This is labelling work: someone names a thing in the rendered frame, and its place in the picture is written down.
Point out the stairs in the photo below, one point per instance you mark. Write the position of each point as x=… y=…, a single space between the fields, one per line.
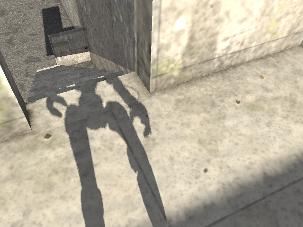
x=57 y=79

